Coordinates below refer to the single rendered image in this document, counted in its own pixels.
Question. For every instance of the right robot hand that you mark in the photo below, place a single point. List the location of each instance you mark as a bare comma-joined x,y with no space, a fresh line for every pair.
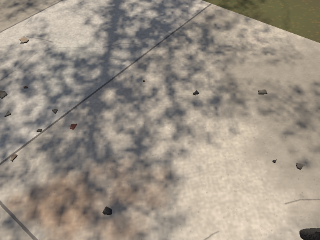
310,234

